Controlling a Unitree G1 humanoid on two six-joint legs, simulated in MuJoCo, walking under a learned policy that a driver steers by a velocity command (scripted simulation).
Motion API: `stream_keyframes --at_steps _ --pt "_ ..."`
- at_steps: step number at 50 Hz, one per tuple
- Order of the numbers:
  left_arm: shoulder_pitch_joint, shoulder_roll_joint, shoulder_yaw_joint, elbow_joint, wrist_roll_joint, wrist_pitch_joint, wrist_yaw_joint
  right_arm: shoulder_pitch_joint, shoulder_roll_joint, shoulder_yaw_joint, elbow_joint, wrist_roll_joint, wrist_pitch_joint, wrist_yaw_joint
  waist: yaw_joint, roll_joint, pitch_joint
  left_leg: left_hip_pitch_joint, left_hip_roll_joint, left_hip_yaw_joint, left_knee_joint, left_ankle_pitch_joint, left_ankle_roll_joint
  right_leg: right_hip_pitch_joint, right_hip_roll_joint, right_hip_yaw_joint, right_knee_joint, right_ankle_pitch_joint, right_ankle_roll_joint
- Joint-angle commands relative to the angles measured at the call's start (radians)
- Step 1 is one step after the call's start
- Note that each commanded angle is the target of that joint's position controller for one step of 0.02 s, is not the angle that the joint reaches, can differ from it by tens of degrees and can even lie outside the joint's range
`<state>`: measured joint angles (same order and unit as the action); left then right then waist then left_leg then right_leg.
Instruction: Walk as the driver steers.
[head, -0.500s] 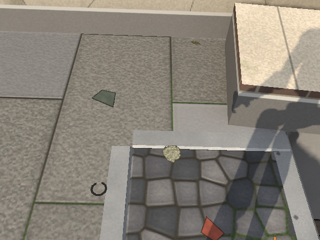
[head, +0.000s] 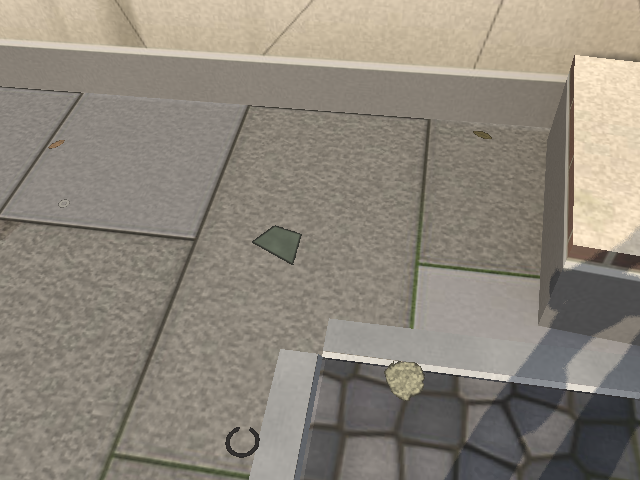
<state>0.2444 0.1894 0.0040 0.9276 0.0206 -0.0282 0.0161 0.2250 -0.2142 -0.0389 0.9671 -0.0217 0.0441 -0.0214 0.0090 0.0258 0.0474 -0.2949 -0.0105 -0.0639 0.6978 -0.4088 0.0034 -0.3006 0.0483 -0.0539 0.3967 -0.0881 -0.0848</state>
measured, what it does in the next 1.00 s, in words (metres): walks ahead: left foot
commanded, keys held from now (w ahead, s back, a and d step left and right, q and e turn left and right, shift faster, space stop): no key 0.72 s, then w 0.28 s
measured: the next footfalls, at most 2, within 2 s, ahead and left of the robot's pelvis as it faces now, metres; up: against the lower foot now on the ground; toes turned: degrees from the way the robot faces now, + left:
left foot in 0.08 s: +0.03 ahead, +0.13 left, +0.00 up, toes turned -3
left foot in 1.44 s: +0.37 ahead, +0.06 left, +0.00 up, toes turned +2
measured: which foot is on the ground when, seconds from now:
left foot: up 0.00-0.06, down 0.08-1.00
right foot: down 0.00-1.00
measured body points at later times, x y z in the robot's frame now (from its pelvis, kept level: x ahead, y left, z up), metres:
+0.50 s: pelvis +0.03 +0.03 +0.00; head +0.03 +0.03 +0.45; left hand +0.03 +0.26 -0.15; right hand +0.02 -0.20 -0.16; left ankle -0.01 +0.13 -0.74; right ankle +0.08 -0.07 -0.74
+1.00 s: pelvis +0.10 +0.01 +0.00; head +0.10 -0.01 +0.44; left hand +0.14 +0.25 -0.15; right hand +0.00 -0.22 -0.16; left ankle -0.01 +0.13 -0.74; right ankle +0.12 -0.08 -0.73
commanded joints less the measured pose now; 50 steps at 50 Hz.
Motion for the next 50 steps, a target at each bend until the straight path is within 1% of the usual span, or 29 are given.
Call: stream_keyframes --at_steps 1,2,3,4,5,6,7,8,9,10,12,14,17,26,36,37,38,39,40,41,42,43,44,45,46,47,48,49,50 --pt "-0.021 0.151 0.035 -0.041 -0.005 0.013 0.007 0.13 -0.053 -0.004 0.024 0.004 -0.002 -0.005 -0.04 -0.151 -0.057 0.141 -0.017 0.062 -0.134 0.076 0.015 -0.05 -0.23 0.269 -0.213 -0.34 -0.074" --pt "-0.016 0.147 0.034 -0.035 -0.009 0.02 0.009 0.145 -0.043 0.0 0.039 0.003 -0.01 -0.007 -0.046 -0.132 -0.043 0.188 -0.015 0.066 -0.218 0.127 0.029 -0.08 -0.224 0.268 -0.211 -0.383 -0.053" --pt "0.009 0.138 0.033 -0.023 -0.01 0.024 0.01 0.14 -0.046 0.004 0.042 -0.001 -0.019 -0.009 -0.043 -0.105 -0.021 0.219 0.006 0.029 -0.303 0.166 0.043 -0.11 -0.217 0.269 -0.215 -0.423 -0.017" --pt "0.024 0.126 0.032 -0.018 -0.013 0.024 0.007 0.145 -0.065 0.005 0.042 -0.012 -0.03 -0.013 -0.034 -0.07 -0.009 0.233 0.071 -0.052 -0.357 0.157 0.059 -0.126 -0.199 0.26 -0.19 -0.407 0.022" --pt "0.05 0.108 0.033 -0.015 -0.025 0.025 0.004 0.115 -0.098 0.002 0.044 -0.005 -0.037 -0.014 0.006 0.017 0.03 0.11 0.115 -0.123 -0.382 0.054 0.08 -0.08 -0.129 0.188 -0.168 -0.337 0.048" --pt "0.037 0.1 0.031 -0.002 -0.024 0.025 0.001 0.094 -0.062 0.012 0.052 0.004 -0.046 -0.01 0.009 0.046 0.044 -0.006 0.122 -0.134 -0.429 -0.012 0.076 0.037 -0.107 0.154 -0.118 -0.22 0.049" --pt "0.044 0.09 0.029 0.008 -0.018 0.022 -0.003 0.079 -0.05 0.019 0.059 0.008 -0.056 -0.011 0.022 0.063 0.027 -0.054 0.122 -0.133 -0.46 -0.02 0.064 0.129 -0.104 0.144 -0.084 -0.142 0.043" --pt "0.064 0.087 0.028 0.024 -0.015 0.02 -0.005 0.069 -0.059 0.018 0.063 0.012 -0.062 -0.012 0.033 0.065 0.018 -0.067 0.114 -0.124 -0.472 -0.006 0.053 0.172 -0.107 0.141 -0.068 -0.107 0.039" --pt "0.072 0.097 0.031 0.035 -0.01 0.018 -0.006 0.066 -0.065 0.017 0.066 0.014 -0.066 -0.015 0.037 0.058 0.015 -0.056 0.104 -0.111 -0.467 0.02 0.048 0.179 -0.114 0.146 -0.065 -0.097 0.034" --pt "0.077 0.098 0.03 0.045 -0.007 0.016 -0.006 0.072 -0.062 0.018 0.072 0.015 -0.068 -0.016 0.033 0.04 0.017 -0.033 0.097 -0.1 -0.455 0.053 0.048 0.166 -0.121 0.153 -0.069 -0.095 0.03" --pt "0.075 0.09 0.026 0.062 -0.009 0.014 -0.004 0.099 -0.049 0.02 0.086 0.014 -0.067 -0.016 0.021 0.007 0.022 0.012 0.09 -0.085 -0.432 0.101 0.054 0.129 -0.126 0.158 -0.081 -0.103 0.029" --pt "0.071 0.084 0.023 0.076 -0.011 0.014 -0.001 0.12 -0.041 0.023 0.099 0.012 -0.065 -0.016 0.012 -0.008 0.025 0.035 0.088 -0.079 -0.422 0.124 0.059 0.113 -0.126 0.158 -0.086 -0.104 0.032" --pt "0.075 0.076 0.019 0.097 -0.011 0.014 0.003 0.135 -0.039 0.025 0.112 0.013 -0.065 -0.017 0.007 -0.019 0.023 0.05 0.088 -0.075 -0.415 0.149 0.062 0.116 -0.126 0.156 -0.083 -0.086 0.035" --pt "0.098 0.057 0.012 0.152 -0.012 0.017 0.013 0.154 -0.018 0.034 0.142 0.013 -0.066 -0.022 0.006 -0.024 0.021 0.081 0.087 -0.061 -0.404 0.219 0.062 0.132 -0.13 0.153 -0.065 -0.026 0.034" --pt "0.105 0.039 0.01 0.189 -0.012 0.021 0.02 0.172 0.0 0.04 0.163 0.013 -0.065 -0.027 0.006 -0.018 0.028 0.1 0.087 -0.054 -0.397 0.265 0.061 0.143 -0.132 0.149 -0.049 0.018 0.034" --pt "0.109 0.034 0.009 0.194 -0.012 0.022 0.019 0.187 0.002 0.041 0.169 0.011 -0.065 -0.027 0.002 -0.016 0.01 0.107 0.081 -0.053 -0.41 0.182 0.065 0.148 -0.121 0.143 -0.049 -0.056 0.033" --pt "0.103 0.039 0.012 0.192 -0.01 0.025 0.018 0.196 -0.009 0.036 0.171 0.009 -0.063 -0.026 -0.001 -0.008 0.022 0.096 0.072 -0.057 -0.416 0.07 0.076 0.13 -0.1 0.13 -0.029 -0.153 0.029" --pt "0.097 0.047 0.017 0.186 -0.009 0.028 0.016 0.204 -0.03 0.026 0.169 0.008 -0.059 -0.025 -0.006 0.015 0.038 0.082 0.069 -0.075 -0.42 -0.081 0.098 0.095 -0.07 0.106 0.014 -0.278 0.019" --pt "0.085 0.048 0.021 0.177 -0.004 0.029 0.011 0.211 -0.047 0.018 0.163 0.007 -0.055 -0.023 -0.015 0.047 0.072 0.067 0.089 -0.122 -0.444 -0.228 0.126 0.029 -0.042 0.082 0.064 -0.386 0.012" --pt "0.054 0.04 0.021 0.159 0.0 0.028 0.005 0.241 -0.06 0.011 0.162 0.009 -0.054 -0.021 -0.036 0.073 0.117 0.076 0.134 -0.195 -0.491 -0.34 0.159 -0.065 -0.02 0.058 0.131 -0.419 0.012" --pt "0.019 0.018 0.017 0.137 0.005 0.022 -0.001 0.272 -0.078 0.002 0.167 0.009 -0.056 -0.021 -0.052 0.112 0.158 0.101 0.202 -0.281 -0.546 -0.409 0.195 -0.149 -0.005 0.015 0.214 -0.387 0.015" --pt "-0.007 0.007 0.015 0.116 0.016 0.012 -0.007 0.276 -0.09 -0.006 0.168 0.008 -0.06 -0.022 -0.056 0.13 0.198 0.112 0.269 -0.343 -0.575 -0.399 0.229 -0.205 -0.034 -0.007 0.282 -0.328 0.015" --pt "-0.032 0.018 0.019 0.095 0.018 0.001 -0.011 0.28 -0.088 -0.01 0.166 0.005 -0.067 -0.02 -0.06 0.117 0.208 0.131 0.299 -0.37 -0.585 -0.344 0.25 -0.249 -0.061 0.001 0.327 -0.313 0.012" --pt "-0.049 0.034 0.025 0.077 0.015 -0.011 -0.016 0.283 -0.09 -0.014 0.165 -0.002 -0.076 -0.018 -0.059 0.104 0.205 0.173 0.308 -0.368 -0.578 -0.26 0.259 -0.29 -0.077 0.012 0.354 -0.329 0.009" --pt "-0.056 0.045 0.031 0.063 0.012 -0.022 -0.021 0.283 -0.091 -0.018 0.164 -0.006 -0.085 -0.016 -0.054 0.093 0.194 0.216 0.306 -0.346 -0.562 -0.174 0.258 -0.312 -0.09 0.018 0.354 -0.339 0.007" --pt "-0.057 0.05 0.035 0.052 0.006 -0.032 -0.027 0.277 -0.091 -0.02 0.161 -0.005 -0.093 -0.014 -0.046 0.086 0.181 0.236 0.294 -0.309 -0.543 -0.098 0.249 -0.297 -0.094 0.014 0.321 -0.335 0.007" --pt "-0.05 0.049 0.039 0.045 -0.002 -0.04 -0.031 0.265 -0.092 -0.023 0.157 -0.002 -0.099 -0.013 -0.033 0.085 0.165 0.227 0.276 -0.269 -0.521 -0.025 0.235 -0.241 -0.085 0.001 0.273 -0.31 0.007" --pt "-0.009 0.042 0.043 0.05 -0.008 -0.046 -0.034 0.239 -0.095 -0.025 0.151 0.003 -0.104 -0.011 -0.002 0.082 0.146 0.179 0.251 -0.219 -0.486 0.043 0.215 -0.13 -0.065 -0.023 0.203 -0.255 0.005" --pt "0.087 0.029 0.047 0.08 -0.013 -0.048 -0.034 0.197 -0.095 -0.025 0.139 0.009 -0.106 -0.009 0.052 0.067 0.12 0.074 0.209 -0.154 -0.426 0.096 0.187 0.062 -0.029 -0.052 0.114 -0.198 0.003"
